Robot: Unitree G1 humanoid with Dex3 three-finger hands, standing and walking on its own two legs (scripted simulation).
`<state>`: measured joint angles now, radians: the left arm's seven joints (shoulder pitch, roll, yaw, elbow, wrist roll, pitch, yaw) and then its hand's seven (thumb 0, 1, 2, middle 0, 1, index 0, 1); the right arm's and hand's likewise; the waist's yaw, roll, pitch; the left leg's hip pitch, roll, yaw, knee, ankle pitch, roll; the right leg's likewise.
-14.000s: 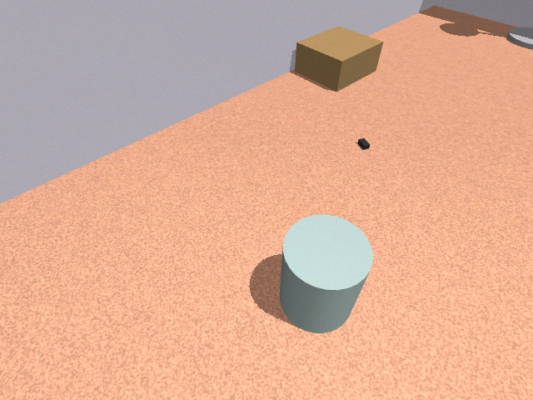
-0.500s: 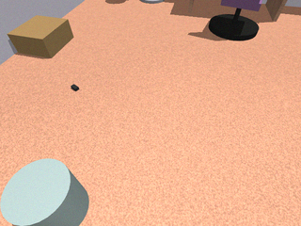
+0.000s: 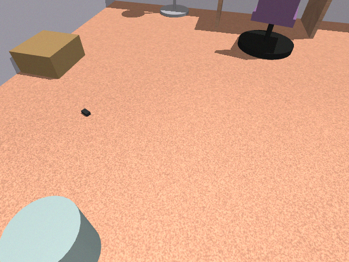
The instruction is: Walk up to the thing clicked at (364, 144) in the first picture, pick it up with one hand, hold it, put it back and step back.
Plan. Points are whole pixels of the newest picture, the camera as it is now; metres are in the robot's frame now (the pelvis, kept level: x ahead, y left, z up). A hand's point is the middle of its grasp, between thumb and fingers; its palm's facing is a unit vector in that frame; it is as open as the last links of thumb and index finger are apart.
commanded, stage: walk up
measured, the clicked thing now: (86, 112) +1.36 +0.82 -0.76
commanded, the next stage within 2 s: stand in 0.02 s
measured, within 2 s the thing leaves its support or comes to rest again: neither
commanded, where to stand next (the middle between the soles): +0.06 -0.03 m, yaw -4 degrees
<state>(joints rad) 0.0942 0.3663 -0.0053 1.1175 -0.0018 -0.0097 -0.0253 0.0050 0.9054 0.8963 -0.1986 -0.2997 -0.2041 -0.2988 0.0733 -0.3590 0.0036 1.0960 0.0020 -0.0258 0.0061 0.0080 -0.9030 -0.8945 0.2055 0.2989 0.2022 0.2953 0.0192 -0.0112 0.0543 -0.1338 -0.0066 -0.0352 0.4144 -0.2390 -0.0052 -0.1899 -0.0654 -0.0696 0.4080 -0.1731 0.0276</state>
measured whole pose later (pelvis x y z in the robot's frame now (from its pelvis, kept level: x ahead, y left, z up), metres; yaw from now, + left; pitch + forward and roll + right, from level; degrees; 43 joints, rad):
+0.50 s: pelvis +0.00 -0.02 +0.00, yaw +0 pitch -2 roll +0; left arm 0.09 0.35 -0.01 1.16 0.01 -0.02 -0.01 0.00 0.90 0.90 -0.20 -0.30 -0.20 -0.30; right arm 0.10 -0.35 0.00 1.16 -0.01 -0.01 0.02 0.01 -0.90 -0.89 0.20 0.30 0.20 0.30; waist 0.00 0.01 0.05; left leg -0.09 0.02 -0.04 0.32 -0.20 -0.03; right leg -0.16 -0.04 -0.07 0.34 -0.14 0.00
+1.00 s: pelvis +0.01 -0.02 +0.00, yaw -1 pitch -2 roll +0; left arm 0.09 0.35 0.00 1.16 0.01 -0.01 -0.02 0.00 0.90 0.90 -0.20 -0.30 -0.21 -0.30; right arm 0.11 -0.35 0.00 1.15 -0.01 -0.01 0.01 0.01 -0.90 -0.89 0.20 0.30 0.20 0.30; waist 0.00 0.01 0.04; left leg -0.09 0.04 -0.04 0.32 -0.21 -0.04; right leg -0.16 -0.02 -0.08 0.34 -0.15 -0.01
